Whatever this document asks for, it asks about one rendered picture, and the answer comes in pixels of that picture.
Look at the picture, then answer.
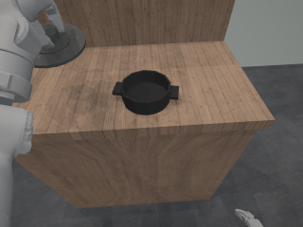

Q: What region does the pot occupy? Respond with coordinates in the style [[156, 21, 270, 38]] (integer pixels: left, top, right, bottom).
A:
[[112, 70, 179, 115]]

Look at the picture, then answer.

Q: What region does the table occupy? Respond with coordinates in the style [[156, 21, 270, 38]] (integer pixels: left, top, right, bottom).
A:
[[11, 0, 275, 209]]

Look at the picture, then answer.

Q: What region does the robot left upper arm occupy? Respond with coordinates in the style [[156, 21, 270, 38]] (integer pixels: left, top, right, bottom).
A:
[[0, 104, 34, 227]]

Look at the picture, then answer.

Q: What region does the left robot hand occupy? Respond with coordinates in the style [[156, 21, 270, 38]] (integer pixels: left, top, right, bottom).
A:
[[32, 0, 64, 49]]

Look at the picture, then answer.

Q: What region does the robot left forearm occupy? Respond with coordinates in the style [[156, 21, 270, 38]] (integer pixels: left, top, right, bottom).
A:
[[0, 0, 43, 106]]

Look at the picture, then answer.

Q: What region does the knob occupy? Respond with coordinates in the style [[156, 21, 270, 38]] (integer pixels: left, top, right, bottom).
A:
[[42, 24, 61, 43]]

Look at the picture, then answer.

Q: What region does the lid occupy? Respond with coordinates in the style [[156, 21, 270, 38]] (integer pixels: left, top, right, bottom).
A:
[[34, 23, 86, 69]]

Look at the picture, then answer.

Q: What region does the right robot hand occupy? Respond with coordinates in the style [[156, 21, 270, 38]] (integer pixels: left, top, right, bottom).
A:
[[234, 209, 263, 227]]

